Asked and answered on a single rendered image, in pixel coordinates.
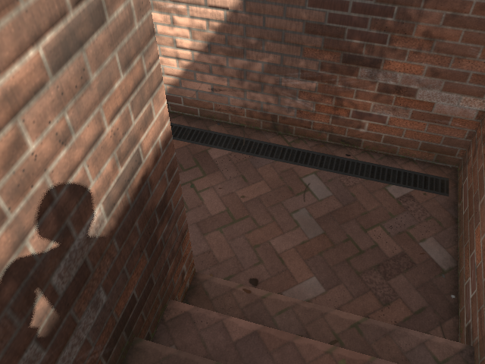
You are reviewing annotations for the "stairs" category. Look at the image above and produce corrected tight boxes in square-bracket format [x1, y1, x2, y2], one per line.
[122, 272, 474, 364]

